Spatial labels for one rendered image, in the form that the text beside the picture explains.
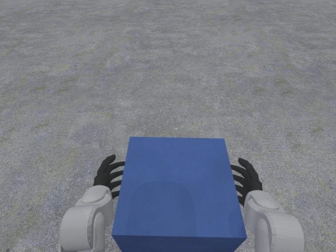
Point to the robot right forearm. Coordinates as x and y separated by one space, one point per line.
274 230

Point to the robot left forearm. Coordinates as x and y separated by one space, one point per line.
82 228

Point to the robot left hand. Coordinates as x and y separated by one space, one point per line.
104 177

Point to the carton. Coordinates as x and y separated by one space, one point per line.
178 195

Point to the robot right hand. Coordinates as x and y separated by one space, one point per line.
250 182

